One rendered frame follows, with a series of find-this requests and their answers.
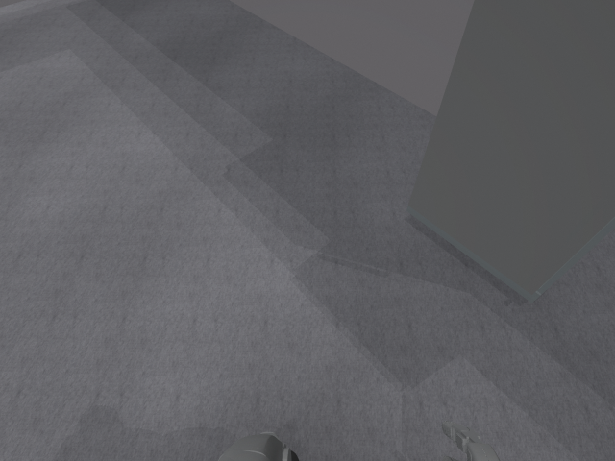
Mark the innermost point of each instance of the fridge door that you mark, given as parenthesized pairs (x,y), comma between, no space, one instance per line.
(520,165)

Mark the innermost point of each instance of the robot left shin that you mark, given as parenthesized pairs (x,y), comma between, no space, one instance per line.
(272,433)

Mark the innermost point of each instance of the left robot thigh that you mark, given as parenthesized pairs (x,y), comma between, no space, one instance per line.
(260,447)

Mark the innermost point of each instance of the robot right hand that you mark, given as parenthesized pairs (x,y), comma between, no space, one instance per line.
(468,442)

